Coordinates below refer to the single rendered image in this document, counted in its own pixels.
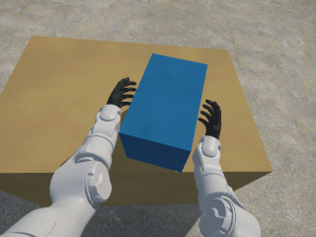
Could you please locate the left robot upper arm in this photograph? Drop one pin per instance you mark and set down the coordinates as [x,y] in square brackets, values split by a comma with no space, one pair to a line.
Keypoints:
[76,192]

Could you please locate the left robot forearm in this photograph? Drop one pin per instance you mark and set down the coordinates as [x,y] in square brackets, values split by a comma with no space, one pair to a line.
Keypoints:
[101,140]

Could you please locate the pedestal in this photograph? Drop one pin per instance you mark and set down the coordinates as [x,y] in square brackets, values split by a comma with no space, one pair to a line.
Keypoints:
[57,87]

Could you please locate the left robot hand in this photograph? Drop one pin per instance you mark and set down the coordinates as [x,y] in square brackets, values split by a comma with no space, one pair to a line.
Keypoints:
[117,95]

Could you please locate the carton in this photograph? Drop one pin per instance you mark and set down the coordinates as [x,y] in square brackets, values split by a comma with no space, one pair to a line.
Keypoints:
[160,124]

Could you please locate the right robot upper arm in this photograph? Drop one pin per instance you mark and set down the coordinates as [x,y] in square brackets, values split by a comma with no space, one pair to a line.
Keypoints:
[223,218]

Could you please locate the right robot hand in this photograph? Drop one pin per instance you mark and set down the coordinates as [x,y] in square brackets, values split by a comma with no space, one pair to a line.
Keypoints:
[213,125]

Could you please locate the right robot forearm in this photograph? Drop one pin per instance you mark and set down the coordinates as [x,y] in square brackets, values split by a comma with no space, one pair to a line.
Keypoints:
[209,177]

